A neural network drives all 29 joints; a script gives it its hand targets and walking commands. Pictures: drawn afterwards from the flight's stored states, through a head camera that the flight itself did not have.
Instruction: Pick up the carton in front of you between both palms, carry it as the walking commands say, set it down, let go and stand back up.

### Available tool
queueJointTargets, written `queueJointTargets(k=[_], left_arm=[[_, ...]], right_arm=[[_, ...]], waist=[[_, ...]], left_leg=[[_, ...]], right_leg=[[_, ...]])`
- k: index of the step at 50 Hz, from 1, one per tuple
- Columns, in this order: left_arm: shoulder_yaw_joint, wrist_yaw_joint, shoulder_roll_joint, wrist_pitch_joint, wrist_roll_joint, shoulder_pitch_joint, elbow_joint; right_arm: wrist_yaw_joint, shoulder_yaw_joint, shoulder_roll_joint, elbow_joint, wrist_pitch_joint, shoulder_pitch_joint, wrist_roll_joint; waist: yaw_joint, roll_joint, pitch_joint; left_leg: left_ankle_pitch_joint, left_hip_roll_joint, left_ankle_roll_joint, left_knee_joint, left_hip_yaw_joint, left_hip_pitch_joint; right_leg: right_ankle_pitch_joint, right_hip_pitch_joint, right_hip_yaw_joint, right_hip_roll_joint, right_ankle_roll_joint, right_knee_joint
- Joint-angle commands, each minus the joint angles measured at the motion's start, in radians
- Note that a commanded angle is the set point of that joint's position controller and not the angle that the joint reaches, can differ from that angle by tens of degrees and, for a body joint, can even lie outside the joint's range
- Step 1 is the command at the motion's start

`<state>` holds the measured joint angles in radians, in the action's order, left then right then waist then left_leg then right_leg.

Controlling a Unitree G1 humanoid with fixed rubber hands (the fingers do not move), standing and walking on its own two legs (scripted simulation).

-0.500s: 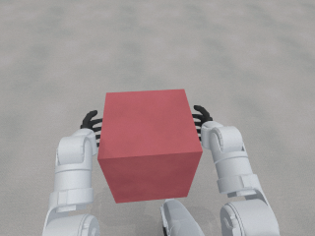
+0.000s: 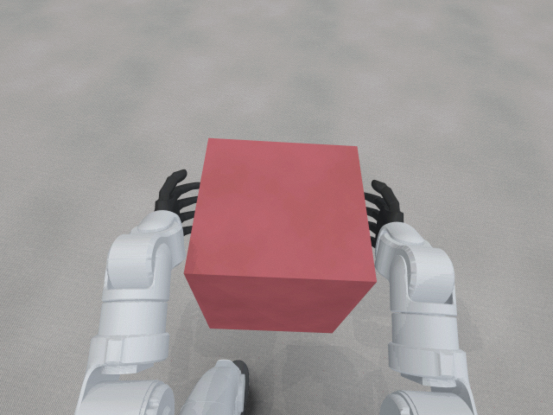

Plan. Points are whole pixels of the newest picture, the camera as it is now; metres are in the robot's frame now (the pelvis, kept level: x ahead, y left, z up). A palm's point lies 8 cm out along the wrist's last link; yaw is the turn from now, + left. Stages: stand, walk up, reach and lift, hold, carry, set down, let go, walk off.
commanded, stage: carry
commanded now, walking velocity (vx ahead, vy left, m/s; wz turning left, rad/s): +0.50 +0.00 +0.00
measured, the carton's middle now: (276, 245) +0.36 +0.02 +0.00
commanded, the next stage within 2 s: none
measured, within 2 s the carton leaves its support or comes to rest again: neither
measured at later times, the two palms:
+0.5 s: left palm (232, 74) +0.62 +0.12 +0.11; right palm (408, 88) +0.61 -0.18 +0.11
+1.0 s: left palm (242, 5) +0.89 +0.13 +0.10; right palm (379, 12) +0.88 -0.16 +0.10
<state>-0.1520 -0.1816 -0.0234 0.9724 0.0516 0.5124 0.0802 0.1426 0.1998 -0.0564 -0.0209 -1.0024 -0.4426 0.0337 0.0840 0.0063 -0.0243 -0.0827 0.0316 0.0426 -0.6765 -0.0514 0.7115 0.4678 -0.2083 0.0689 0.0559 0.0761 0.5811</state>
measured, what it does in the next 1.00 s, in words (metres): walks ahead: left foot, then right foot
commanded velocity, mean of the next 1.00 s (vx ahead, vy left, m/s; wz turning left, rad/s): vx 0.50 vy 0.00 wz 0.00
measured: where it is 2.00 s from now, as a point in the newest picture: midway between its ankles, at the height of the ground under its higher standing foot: (297, 166)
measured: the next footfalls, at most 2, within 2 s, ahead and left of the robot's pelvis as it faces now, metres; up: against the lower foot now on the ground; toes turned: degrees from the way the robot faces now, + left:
left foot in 0.04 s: +0.23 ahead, +0.10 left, +0.00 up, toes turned +4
right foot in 0.50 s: +0.47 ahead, -0.13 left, +0.00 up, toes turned -12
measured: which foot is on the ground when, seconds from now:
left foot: up 0.00-0.02, down 0.04-0.52, up 0.54-0.94, down 0.96-1.00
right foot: down 0.00-0.04, up 0.06-0.48, down 0.50-0.98, up 1.00-1.00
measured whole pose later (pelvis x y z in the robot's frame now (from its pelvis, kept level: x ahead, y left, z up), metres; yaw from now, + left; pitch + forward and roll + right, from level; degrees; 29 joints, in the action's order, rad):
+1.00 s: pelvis +0.62 -0.01 +0.00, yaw -2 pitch +3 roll +1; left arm -0.12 -0.09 -0.12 1.21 -0.11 0.18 -0.28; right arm 0.09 0.11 -0.14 -0.27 -1.21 -0.18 0.11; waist 0.00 -0.04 0.16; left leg -0.10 0.05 0.07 -0.53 -0.24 0.47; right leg 0.49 -0.04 0.15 -0.10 -0.03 0.61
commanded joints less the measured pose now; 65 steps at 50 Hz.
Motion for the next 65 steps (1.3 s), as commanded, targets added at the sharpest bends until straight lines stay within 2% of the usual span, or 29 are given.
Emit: queueJointTargets(k=[1, 2, 3, 4, 5, 7, 8, 14, 18, 22, 24, 25, 26, 27, 28, 30, 31, 34, 37, 44, 46, 48, 49, 50, 51, 54, 57, 61, 65], left_arm=[[0.727, 0.275, -0.996, 0.02, 0.36, 0.604, -0.135], [0.716, 0.273, -0.968, 0.027, 0.333, 0.6, -0.129], [0.707, 0.274, -0.964, 0.041, 0.314, 0.583, -0.118], [0.684, 0.273, -0.952, 0.061, 0.309, 0.534, -0.08], [0.677, 0.272, -0.951, 0.071, 0.304, 0.539, -0.091], [0.662, 0.269, -0.988, 0.085, 0.293, 0.578, -0.107], [0.651, 0.267, -1.004, 0.093, 0.278, 0.564, -0.099], [0.663, 0.266, -1.078, 0.119, 0.209, 0.436, -0.112], [0.697, 0.274, -1.077, 0.147, 0.205, 0.37, -0.216], [0.725, 0.31, -1.056, 0.185, 0.221, 0.266, -0.286], [0.727, 0.331, -1.039, 0.2, 0.227, 0.205, -0.304], [0.719, 0.34, -1.024, 0.208, 0.222, 0.155, -0.298], [0.702, 0.344, -0.982, 0.208, 0.198, 0.141, -0.294], [0.703, 0.348, -1.016, 0.21, 0.204, 0.11, -0.288], [0.716, 0.354, -1.039, 0.21, 0.223, 0.13, -0.323], [0.732, 0.363, -1.061, 0.209, 0.245, 0.151, -0.375], [0.739, 0.364, -1.061, 0.209, 0.253, 0.154, -0.389], [0.745, 0.369, -1.039, 0.211, 0.26, 0.104, -0.401], [0.747, 0.373, -1.013, 0.213, 0.255, 0.064, -0.404], [0.736, 0.356, -0.933, 0.235, 0.231, 0.068, -0.406], [0.735, 0.351, -0.918, 0.244, 0.226, 0.08, -0.395], [0.737, 0.346, -0.911, 0.253, 0.223, 0.094, -0.387], [0.736, 0.345, -0.902, 0.259, 0.222, 0.103, -0.386], [0.75, 0.345, -0.925, 0.267, 0.239, 0.14, -0.404], [0.756, 0.35, -0.952, 0.263, 0.242, 0.154, -0.399], [0.761, 0.357, -1.046, 0.231, 0.257, 0.157, -0.404], [0.774, 0.343, -1.071, 0.206, 0.231, 0.114, -0.418], [0.776, 0.328, -1.047, 0.2, 0.211, 0.064, -0.451], [0.772, 0.325, -0.985, 0.226, 0.217, 0.066, -0.476]], right_arm=[[-0.191, -0.727, -0.889, -0.073, 0.019, -0.64, -0.315], [-0.199, -0.726, -0.884, -0.064, 0.009, -0.631, -0.323], [-0.206, -0.719, -0.86, -0.043, -0.003, -0.628, -0.325], [-0.209, -0.708, -0.843, -0.005, -0.014, -0.599, -0.327], [-0.217, -0.714, -0.879, -0.006, -0.025, -0.584, -0.346], [-0.235, -0.726, -0.946, -0.063, -0.046, -0.663, -0.384], [-0.243, -0.733, -0.973, -0.076, -0.058, -0.684, -0.398], [-0.293, -0.72, -1.024, -0.089, -0.109, -0.603, -0.398], [-0.312, -0.717, -1.014, -0.123, -0.136, -0.456, -0.361], [-0.311, -0.732, -0.984, -0.183, -0.157, -0.323, -0.307], [-0.308, -0.749, -0.968, -0.213, -0.167, -0.267, -0.292], [-0.307, -0.753, -0.949, -0.229, -0.173, -0.254, -0.289], [-0.308, -0.773, -0.975, -0.245, -0.188, -0.258, -0.298], [-0.31, -0.783, -0.973, -0.264, -0.193, -0.25, -0.304], [-0.311, -0.797, -0.979, -0.284, -0.19, -0.279, -0.317], [-0.31, -0.808, -1.0, -0.308, -0.182, -0.268, -0.33], [-0.307, -0.81, -1.017, -0.308, -0.18, -0.253, -0.332], [-0.297, -0.814, -1.013, -0.306, -0.175, -0.186, -0.315], [-0.292, -0.811, -0.997, -0.306, -0.178, -0.141, -0.3], [-0.294, -0.806, -0.913, -0.332, -0.209, -0.17, -0.312], [-0.296, -0.792, -0.895, -0.316, -0.219, -0.174, -0.31], [-0.299, -0.769, -0.886, -0.277, -0.225, -0.151, -0.303], [-0.301, -0.756, -0.877, -0.253, -0.226, -0.133, -0.291], [-0.304, -0.745, -0.881, -0.225, -0.217, -0.137, -0.281], [-0.305, -0.752, -0.923, -0.231, -0.213, -0.138, -0.301], [-0.315, -0.788, -1.026, -0.308, -0.19, -0.208, -0.334], [-0.325, -0.804, -1.044, -0.332, -0.172, -0.196, -0.349], [-0.331, -0.807, -0.994, -0.368, -0.173, -0.152, -0.352], [-0.321, -0.792, -0.924, -0.376, -0.193, -0.133, -0.335]], waist=[[-0.087, -0.12, 0.53], [-0.11, -0.091, 0.558], [-0.101, 0.108, 0.656], [-0.118, 0.283, 0.754], [-0.12, 0.227, 0.718], [-0.109, 0.082, 0.575], [-0.105, 0.055, 0.543], [-0.097, 0.146, 0.474], [-0.105, 0.198, 0.382], [-0.103, 0.172, 0.344], [-0.087, 0.096, 0.393], [-0.069, -0.006, 0.436], [-0.063, -0.266, 0.47], [-0.064, -0.316, 0.429], [-0.067, -0.241, 0.4], [-0.074, -0.086, 0.375], [-0.077, -0.073, 0.369], [-0.072, -0.131, 0.358], [-0.07, -0.125, 0.31], [-0.063, -0.154, 0.205], [-0.066, -0.155, 0.205], [-0.091, -0.078, 0.293], [-0.108, 0.053, 0.346], [-0.115, 0.322, 0.436], [-0.109, 0.295, 0.412], [-0.098, 0.047, 0.403], [-0.091, 0.105, 0.391], [-0.095, 0.127, 0.329], [-0.101, 0.143, 0.266]], left_leg=[[0.252, -0.09, 0.017, 0.281, -0.15, -0.536], [0.328, 0.013, 0.038, 0.275, -0.041, -0.732], [0.741, 0.311, 0.127, 0.161, 0.307, -1.0], [0.628, 0.414, 0.293, 0.217, 0.603, -1.212], [0.422, 0.381, 0.274, 0.259, 0.588, -1.186], [0.432, 0.319, 0.175, 0.306, 0.428, -1.049], [0.444, 0.304, 0.147, 0.335, 0.373, -0.99], [0.39, 0.226, 0.095, 0.417, 0.118, -0.866], [0.336, 0.194, 0.067, 0.444, 0.022, -0.795], [0.311, 0.183, 0.038, 0.374, -0.029, -0.761], [0.279, 0.135, 0.004, 0.16, -0.096, -0.608], [0.076, 0.099, -0.032, -0.033, -0.122, -0.459], [-0.193, 0.004, -0.071, -0.294, -0.113, -0.175], [-0.421, -0.019, -0.056, -0.438, -0.036, -0.003], [-0.424, 0.034, -0.033, -0.511, 0.023, 0.022], [-0.324, 0.096, -0.024, -0.475, 0.044, -0.013], [-0.276, 0.108, -0.03, -0.404, 0.039, -0.056], [-0.176, 0.092, -0.057, -0.247, -0.02, -0.094], [-0.083, 0.083, -0.07, -0.065, -0.064, -0.093], [0.019, 0.051, -0.04, 0.146, -0.133, -0.164], [-0.008, 0.033, -0.024, 0.188, -0.164, -0.251], [-0.085, -0.015, -0.007, 0.23, -0.219, -0.567], [-0.186, 0.141, 0.03, 0.303, 0.026, -0.761], [-0.245, 0.383, 0.17, 0.409, 0.467, -0.972], [-0.086, 0.405, 0.197, 0.455, 0.545, -0.968], [0.043, 0.345, 0.117, 0.431, 0.276, -0.808], [-0.045, 0.286, 0.076, 0.498, 0.11, -0.704], [-0.038, 0.253, 0.084, 0.544, 0.016, -0.729], [0.056, 0.228, 0.078, 0.524, -0.051, -0.746]], right_leg=[[-1.083, 0.178, -0.024, -0.165, 0.0, 0.112], [-0.848, 0.051, -0.019, -0.157, -0.025, 0.232], [-0.24, -0.159, -0.016, -0.09, -0.07, 0.433], [0.087, -0.421, -0.056, 0.02, -0.101, 0.706], [0.069, -0.503, -0.089, -0.024, -0.077, 0.741], [-0.035, -0.55, -0.075, -0.088, -0.07, 0.615], [-0.077, -0.52, -0.07, -0.104, -0.074, 0.53], [-0.183, -0.385, 0.039, -0.08, -0.107, 0.152], [-0.363, -0.329, 0.091, -0.084, -0.102, -0.029], [-0.455, -0.185, 0.135, -0.08, -0.095, -0.175], [-0.394, 0.102, 0.155, -0.074, -0.072, -0.192], [-0.319, 0.263, -0.03, -0.212, -0.046, -0.213], [-0.216, 0.447, -0.415, -0.436, 0.088, -0.277], [-0.237, 0.457, -0.566, -0.496, 0.158, -0.34], [-0.287, 0.394, -0.502, -0.485, 0.152, -0.341], [-0.33, 0.268, -0.334, -0.43, 0.093, -0.355], [-0.308, 0.212, -0.26, -0.408, 0.065, -0.381], [-0.28, 0.18, -0.131, -0.361, 0.058, -0.436], [-0.323, 0.193, -0.053, -0.33, 0.054, -0.453], [-0.475, 0.216, 0.029, -0.308, 0.031, -0.388], [-0.53, 0.212, 0.046, -0.305, 0.015, -0.31], [-0.644, 0.092, 0.137, -0.241, -0.028, -0.03], [-0.481, -0.091, 0.148, -0.192, -0.074, 0.202], [-0.185, -0.375, 0.124, -0.073, -0.116, 0.504], [0.024, -0.506, 0.012, -0.064, -0.094, 0.643], [-0.105, -0.484, -0.067, -0.189, -0.054, 0.64], [-0.214, -0.403, -0.02, -0.183, -0.07, 0.464], [-0.313, -0.423, 0.042, -0.178, -0.098, 0.207], [-0.397, -0.391, 0.099, -0.155, -0.091, 0.021]])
